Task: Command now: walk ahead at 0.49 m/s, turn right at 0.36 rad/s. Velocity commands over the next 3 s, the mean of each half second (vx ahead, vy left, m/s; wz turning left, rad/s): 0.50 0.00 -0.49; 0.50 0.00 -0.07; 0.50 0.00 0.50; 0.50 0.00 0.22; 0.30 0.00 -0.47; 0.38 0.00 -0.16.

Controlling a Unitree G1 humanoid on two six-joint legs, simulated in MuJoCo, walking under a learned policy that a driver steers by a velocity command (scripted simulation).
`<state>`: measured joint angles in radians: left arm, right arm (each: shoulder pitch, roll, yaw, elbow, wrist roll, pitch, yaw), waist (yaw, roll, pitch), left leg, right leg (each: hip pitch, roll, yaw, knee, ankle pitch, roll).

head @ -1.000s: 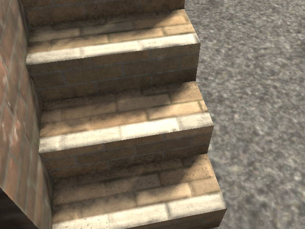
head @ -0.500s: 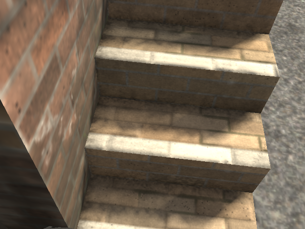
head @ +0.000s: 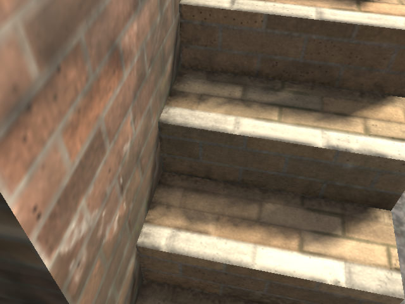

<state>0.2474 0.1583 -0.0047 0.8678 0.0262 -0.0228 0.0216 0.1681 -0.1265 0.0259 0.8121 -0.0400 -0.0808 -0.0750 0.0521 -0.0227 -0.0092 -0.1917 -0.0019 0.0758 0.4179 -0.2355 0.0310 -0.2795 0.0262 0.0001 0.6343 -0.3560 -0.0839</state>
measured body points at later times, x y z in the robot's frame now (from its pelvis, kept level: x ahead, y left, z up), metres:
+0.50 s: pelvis +0.05 -0.05 +0.00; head +0.08 -0.08 +0.45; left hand +0.15 +0.20 -0.12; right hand +0.18 -0.31 -0.10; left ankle +0.06 +0.06 -0.44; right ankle -0.01 -0.11 -0.74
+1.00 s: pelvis +0.26 -0.06 +0.15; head +0.28 -0.04 +0.60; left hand +0.48 +0.08 +0.04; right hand +0.15 -0.30 +0.02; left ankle +0.29 +0.01 -0.55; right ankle +0.20 -0.18 -0.30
